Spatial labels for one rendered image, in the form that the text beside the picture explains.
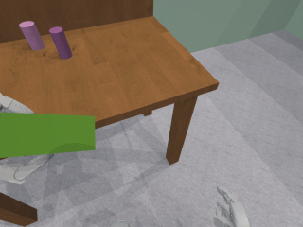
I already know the left robot hand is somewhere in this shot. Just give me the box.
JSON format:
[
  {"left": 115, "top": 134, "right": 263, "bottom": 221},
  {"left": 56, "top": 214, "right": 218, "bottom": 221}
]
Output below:
[{"left": 0, "top": 93, "right": 55, "bottom": 185}]

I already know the right robot hand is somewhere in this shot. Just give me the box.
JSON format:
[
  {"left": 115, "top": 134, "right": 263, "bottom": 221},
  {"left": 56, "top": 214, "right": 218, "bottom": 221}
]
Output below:
[{"left": 214, "top": 185, "right": 251, "bottom": 227}]

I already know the sponge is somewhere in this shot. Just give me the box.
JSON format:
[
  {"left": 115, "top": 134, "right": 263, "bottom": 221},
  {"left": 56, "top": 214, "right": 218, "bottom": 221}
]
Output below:
[{"left": 0, "top": 112, "right": 96, "bottom": 158}]

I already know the table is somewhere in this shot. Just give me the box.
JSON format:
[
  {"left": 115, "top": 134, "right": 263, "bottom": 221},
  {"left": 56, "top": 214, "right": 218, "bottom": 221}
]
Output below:
[{"left": 0, "top": 0, "right": 219, "bottom": 227}]

